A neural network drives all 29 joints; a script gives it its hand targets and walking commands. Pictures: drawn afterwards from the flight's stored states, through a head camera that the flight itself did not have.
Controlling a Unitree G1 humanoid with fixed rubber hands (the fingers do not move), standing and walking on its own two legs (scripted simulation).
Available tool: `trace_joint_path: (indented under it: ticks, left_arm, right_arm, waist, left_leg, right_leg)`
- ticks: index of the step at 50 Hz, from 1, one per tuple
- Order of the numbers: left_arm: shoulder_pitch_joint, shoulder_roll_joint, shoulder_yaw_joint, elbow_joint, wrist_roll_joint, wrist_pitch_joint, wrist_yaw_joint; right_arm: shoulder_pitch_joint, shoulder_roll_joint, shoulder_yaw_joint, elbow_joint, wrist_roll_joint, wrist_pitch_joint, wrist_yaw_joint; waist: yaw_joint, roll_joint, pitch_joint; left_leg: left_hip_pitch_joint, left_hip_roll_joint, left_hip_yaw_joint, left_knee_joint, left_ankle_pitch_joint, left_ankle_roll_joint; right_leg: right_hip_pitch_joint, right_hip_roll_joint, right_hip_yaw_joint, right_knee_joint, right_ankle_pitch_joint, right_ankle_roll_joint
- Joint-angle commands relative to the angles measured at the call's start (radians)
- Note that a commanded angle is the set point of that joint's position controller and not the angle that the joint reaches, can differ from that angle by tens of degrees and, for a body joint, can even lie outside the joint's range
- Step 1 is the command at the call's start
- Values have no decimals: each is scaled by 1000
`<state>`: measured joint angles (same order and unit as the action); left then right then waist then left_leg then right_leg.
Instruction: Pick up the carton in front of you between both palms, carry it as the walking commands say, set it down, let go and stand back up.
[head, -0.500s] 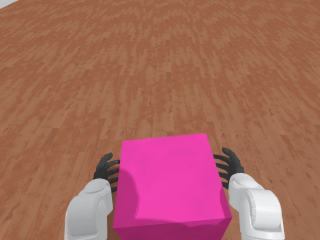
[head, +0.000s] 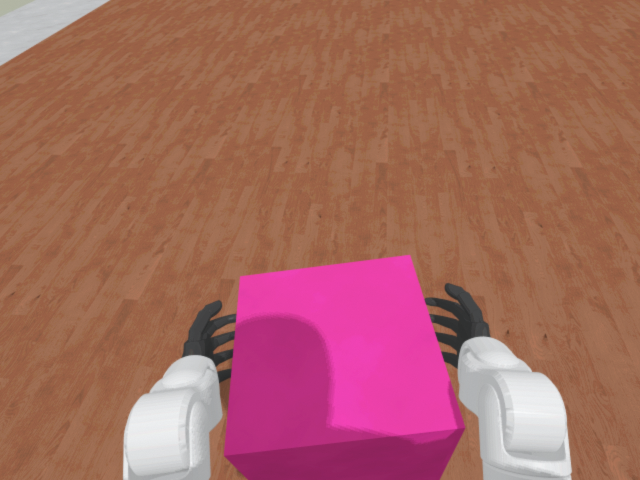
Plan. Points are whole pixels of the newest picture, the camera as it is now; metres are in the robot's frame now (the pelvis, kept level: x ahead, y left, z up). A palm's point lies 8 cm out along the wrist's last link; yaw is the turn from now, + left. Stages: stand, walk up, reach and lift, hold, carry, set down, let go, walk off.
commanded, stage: carry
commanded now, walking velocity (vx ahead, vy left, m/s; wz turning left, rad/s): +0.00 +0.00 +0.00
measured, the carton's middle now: (340, 387) +0.25 +0.00 -0.01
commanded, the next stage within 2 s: none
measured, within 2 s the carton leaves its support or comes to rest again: neither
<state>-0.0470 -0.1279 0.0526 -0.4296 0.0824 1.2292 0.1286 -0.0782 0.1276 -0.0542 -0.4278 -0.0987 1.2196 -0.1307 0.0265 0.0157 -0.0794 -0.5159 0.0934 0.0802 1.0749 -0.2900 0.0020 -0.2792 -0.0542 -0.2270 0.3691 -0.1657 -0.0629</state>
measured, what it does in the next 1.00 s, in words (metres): walks ahead: left foot, then right foot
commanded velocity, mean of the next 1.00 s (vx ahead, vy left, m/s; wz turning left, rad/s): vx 0.00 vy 0.00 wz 0.00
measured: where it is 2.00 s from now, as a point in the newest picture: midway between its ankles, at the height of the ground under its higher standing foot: outside the picture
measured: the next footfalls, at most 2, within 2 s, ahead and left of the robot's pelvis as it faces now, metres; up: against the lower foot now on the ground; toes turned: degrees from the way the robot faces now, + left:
left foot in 0.24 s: +0.32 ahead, +0.12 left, +0.00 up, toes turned -19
right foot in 0.42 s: +0.19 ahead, -0.10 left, +0.00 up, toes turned -12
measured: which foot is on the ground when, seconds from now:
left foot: up 0.00-0.22, down 0.24-1.00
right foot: down 0.00-0.28, up 0.30-0.40, down 0.42-1.00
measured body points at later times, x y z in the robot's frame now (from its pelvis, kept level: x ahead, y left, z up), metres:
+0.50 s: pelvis +0.23 +0.03 -0.01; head +0.23 +0.04 +0.44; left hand +0.50 +0.17 +0.07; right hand +0.49 -0.14 +0.08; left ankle +0.29 +0.11 -0.75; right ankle +0.15 -0.09 -0.75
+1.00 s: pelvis +0.25 +0.01 -0.02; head +0.22 +0.01 +0.43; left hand +0.52 +0.14 +0.04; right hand +0.51 -0.16 +0.04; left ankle +0.29 +0.11 -0.75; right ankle +0.15 -0.09 -0.75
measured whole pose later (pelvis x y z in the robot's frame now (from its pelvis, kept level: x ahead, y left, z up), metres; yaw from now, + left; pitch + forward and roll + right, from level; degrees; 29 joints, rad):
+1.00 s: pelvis +0.25 +0.01 -0.02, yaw -4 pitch +2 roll +1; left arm -0.11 -0.13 0.06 -0.18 0.18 1.08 0.09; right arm -0.12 0.13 -0.07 -0.17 -0.18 1.04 -0.08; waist 0.00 -0.01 -0.11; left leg -0.36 0.06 0.21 0.57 -0.24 0.03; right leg -0.14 -0.05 -0.13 0.53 -0.43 0.01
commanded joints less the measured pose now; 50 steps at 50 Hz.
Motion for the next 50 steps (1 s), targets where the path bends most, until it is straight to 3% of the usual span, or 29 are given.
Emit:
trace_joint_path:
  ticks: [1,7,10,12,13,14,15,16,17,18,20,22,24,28,33,40,50]
  left_arm:
    - [-453,-955,-683,-152,-393,-49,-228]
    - [-398,-868,-668,-189,-377,-35,-220]
    - [-386,-821,-650,-177,-349,-13,-206]
    - [-401,-794,-642,-161,-340,3,-199]
    - [-409,-776,-633,-147,-335,11,-195]
    - [-426,-771,-648,-156,-339,23,-189]
    - [-407,-775,-655,-154,-344,30,-188]
    - [-425,-807,-669,-151,-347,26,-192]
    - [-451,-847,-683,-149,-356,18,-198]
    - [-478,-887,-695,-148,-365,8,-204]
    - [-507,-947,-710,-148,-376,-13,-210]
    - [-500,-974,-718,-158,-372,-30,-210]
    - [-513,-958,-713,-176,-370,-31,-206]
    - [-428,-879,-677,-128,-352,-9,-198]
    - [-428,-854,-654,-70,-339,-2,-204]
    - [-488,-881,-656,1,-317,-60,-236]
    - [-530,-884,-597,169,-243,-241,-285]
  right_arm:
    - [-343,1000,705,-74,349,-39,195]
    - [-330,927,707,-142,354,-21,179]
    - [-332,870,691,-133,366,7,185]
    - [-327,837,667,-113,362,23,190]
    - [-329,811,648,-100,358,32,192]
    - [-333,802,637,-70,354,34,195]
    - [-283,822,630,-29,358,32,198]
    - [-283,851,623,-22,361,25,205]
    - [-299,893,625,-23,367,17,212]
    - [-324,935,635,-32,373,8,218]
    - [-355,985,649,-45,378,-10,227]
    - [-374,997,659,-68,382,-24,231]
    - [-393,989,672,-82,388,-26,227]
    - [-329,908,653,-58,366,-4,210]
    - [-337,886,648,-10,352,9,212]
    - [-394,916,650,72,328,-47,244]
    - [-423,922,580,245,242,-227,292]
  waist:
    - [-16,-148,-251]
    - [-14,-194,-188]
    - [-14,-173,-175]
    - [-28,-110,-179]
    - [-27,-36,-220]
    - [-36,135,-323]
    - [-40,209,-377]
    - [-34,177,-362]
    - [-29,140,-361]
    - [-30,137,-342]
    - [-25,146,-358]
    - [-23,78,-357]
    - [-30,1,-318]
    - [-29,-21,-316]
    - [-26,-43,-282]
    - [-25,-42,-258]
    - [-26,-28,-238]
  left_leg:
    - [-98,9,16,-134,66,-17]
    - [8,-50,105,-468,255,-20]
    - [141,-63,126,-603,362,-13]
    - [346,-52,139,-758,531,-15]
    - [494,70,18,-714,824,-12]
    - [720,249,-163,-599,1198,111]
    - [731,294,-244,-636,1149,194]
    - [678,279,-229,-680,1003,194]
    - [645,255,-203,-706,843,166]
    - [592,229,-171,-732,717,133]
    - [521,177,-97,-739,500,86]
    - [468,138,-30,-730,359,55]
    - [453,100,-7,-656,483,49]
    - [441,93,0,-537,724,62]
    - [377,75,14,-497,687,49]
    - [354,71,14,-499,556,43]
    - [359,78,8,-547,445,40]
  right_leg:
    - [313,-242,197,-155,381,-50]
    - [305,-183,34,-89,645,-19]
    - [284,-166,10,12,560,16]
    - [199,-128,-11,155,479,67]
    - [109,-96,6,246,248,101]
    - [-36,-52,78,378,-127,129]
    - [-85,-9,115,441,-386,127]
    - [-88,-16,156,420,-449,114]
    - [-75,-25,176,323,-462,97]
    - [-43,-30,168,209,-441,89]
    - [67,-15,133,75,-230,81]
    - [109,-61,151,12,-91,82]
    - [117,-104,176,53,46,90]
    - [116,-104,162,116,266,93]
    - [122,-109,160,137,407,91]
    - [120,-113,161,130,361,77]
    - [96,-105,169,93,181,57]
